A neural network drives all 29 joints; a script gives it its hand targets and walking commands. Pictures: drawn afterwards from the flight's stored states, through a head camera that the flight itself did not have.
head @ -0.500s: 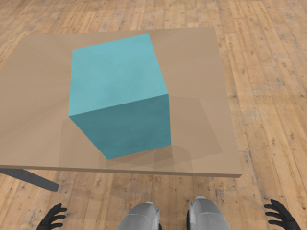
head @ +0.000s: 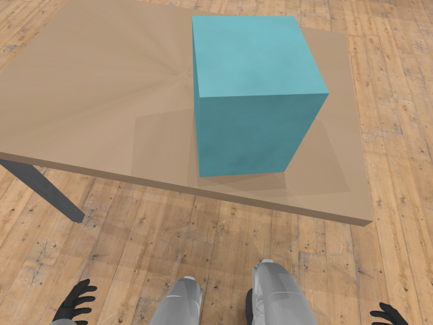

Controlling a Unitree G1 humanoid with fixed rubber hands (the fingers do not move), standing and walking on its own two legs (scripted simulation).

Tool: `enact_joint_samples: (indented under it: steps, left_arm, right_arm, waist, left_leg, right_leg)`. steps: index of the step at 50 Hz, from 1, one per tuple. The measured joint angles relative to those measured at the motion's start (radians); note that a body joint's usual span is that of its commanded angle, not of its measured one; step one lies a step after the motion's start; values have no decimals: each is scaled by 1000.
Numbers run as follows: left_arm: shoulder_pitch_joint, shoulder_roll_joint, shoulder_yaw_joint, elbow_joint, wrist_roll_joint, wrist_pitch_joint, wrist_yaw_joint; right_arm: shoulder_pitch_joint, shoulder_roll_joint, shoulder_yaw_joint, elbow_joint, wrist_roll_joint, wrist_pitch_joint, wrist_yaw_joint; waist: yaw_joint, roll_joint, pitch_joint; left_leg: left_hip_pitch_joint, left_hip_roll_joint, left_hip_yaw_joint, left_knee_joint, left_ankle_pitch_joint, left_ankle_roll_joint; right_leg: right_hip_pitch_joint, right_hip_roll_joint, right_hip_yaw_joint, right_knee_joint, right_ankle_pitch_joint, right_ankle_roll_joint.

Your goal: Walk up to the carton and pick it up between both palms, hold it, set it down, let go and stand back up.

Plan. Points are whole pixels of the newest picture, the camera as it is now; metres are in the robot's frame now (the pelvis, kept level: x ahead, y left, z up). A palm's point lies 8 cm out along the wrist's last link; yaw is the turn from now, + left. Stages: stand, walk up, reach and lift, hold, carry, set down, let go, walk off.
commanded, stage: walk up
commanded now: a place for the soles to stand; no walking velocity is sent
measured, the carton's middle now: (243, 102) +0.51 -0.02 +0.05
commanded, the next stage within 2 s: none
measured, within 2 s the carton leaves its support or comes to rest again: neither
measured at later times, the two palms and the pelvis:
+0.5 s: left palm out of the picture +0.05 +0.29 -0.08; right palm out of the picture +0.08 -0.36 -0.09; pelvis -0.02 -0.03 +0.01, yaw -1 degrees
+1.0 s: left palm out of the picture +0.06 +0.25 -0.11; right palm out of the picture +0.07 -0.39 -0.08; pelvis -0.01 -0.06 +0.00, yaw -4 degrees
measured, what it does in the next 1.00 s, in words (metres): steps on the spot: right foot, then left foot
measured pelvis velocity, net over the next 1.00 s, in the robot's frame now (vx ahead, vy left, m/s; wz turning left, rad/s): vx -0.01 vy -0.06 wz -0.06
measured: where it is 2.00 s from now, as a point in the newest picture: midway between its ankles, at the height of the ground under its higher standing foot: outside the picture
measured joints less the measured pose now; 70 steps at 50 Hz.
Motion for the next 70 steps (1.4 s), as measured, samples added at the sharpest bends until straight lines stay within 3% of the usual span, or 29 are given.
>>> enact_joint_samples:
  steps: [6,11,17,26,30,35,41,43,45,49,55,57,68,70]
  left_arm:
    - [4,0,0,0,0,0,-3]
    - [8,0,0,0,0,0,-20]
    - [88,-1,0,6,0,-26,-29]
    - [140,-1,0,6,0,-36,-29]
    - [139,-1,0,6,0,-36,-30]
    - [105,-1,0,6,0,-34,-33]
    - [99,-1,0,6,0,-34,-46]
    - [102,-1,0,6,0,-34,-46]
    - [120,-1,0,7,0,-34,-46]
    - [157,-1,0,13,0,-34,-46]
    - [141,-1,0,12,0,-40,-46]
    - [136,-1,0,13,0,-40,-46]
    - [106,-1,0,13,0,-46,-46]
    - [104,-1,0,13,0,-46,-46]
  right_arm:
    - [0,-11,0,-22,0,-28,-2]
    - [-1,-20,0,-27,0,-35,-6]
    - [-3,-35,0,-31,0,-32,-15]
    - [-3,-105,0,-25,0,-38,-15]
    - [-3,-70,0,-12,0,-61,-15]
    - [13,-38,0,-3,0,-77,-15]
    - [13,-47,0,-3,0,-77,-15]
    - [13,-55,0,-12,0,-72,-15]
    - [6,-65,0,-17,0,-63,-15]
    - [-3,-68,0,-14,0,-38,-15]
    - [-3,-94,0,27,0,-36,-15]
    - [-3,-82,0,40,0,-46,-15]
    - [-4,-48,5,41,0,-47,-15]
    - [-4,-55,5,45,0,-51,-15]
  waist:
    - [0,-41,-10]
    - [1,-45,-25]
    - [1,13,-33]
    - [0,98,-52]
    - [0,63,-56]
    - [-3,16,-70]
    - [-2,-37,-73]
    - [-2,-43,-74]
    - [-1,-29,-73]
    - [1,8,-75]
    - [0,62,-83]
    - [0,57,-84]
    - [0,43,-102]
    - [0,44,-104]
  left_leg:
    - [0,0,16,-3,16,-1]
    - [0,1,20,-1,18,-6]
    - [2,13,15,10,-76,3]
    - [2,13,88,-51,-51,4]
    - [10,11,110,-101,138,19]
    - [11,16,112,-113,113,32]
    - [10,19,115,-101,103,30]
    - [10,20,115,-87,94,25]
    - [7,36,111,-45,68,25]
    - [6,37,99,25,-21,26]
    - [6,38,100,-37,-5,26]
    - [11,33,110,-68,81,17]
    - [13,33,115,-72,22,10]
    - [13,33,116,-83,60,10]
  right_leg:
    - [123,28,1,-5,3,2]
    - [253,29,2,-149,-39,-3]
    - [279,56,-9,-189,8,-14]
    - [299,47,-10,-236,26,1]
    - [291,35,1,-226,31,8]
    - [191,46,1,-47,-16,7]
    - [153,16,2,-50,-19,7]
    - [180,3,3,-128,4,5]
    - [204,13,-2,-181,89,10]
    - [217,48,-3,-174,66,-7]
    - [199,48,-3,-202,82,-1]
    - [199,39,4,-208,85,5]
    - [205,37,8,-232,86,8]
    - [206,36,8,-237,87,9]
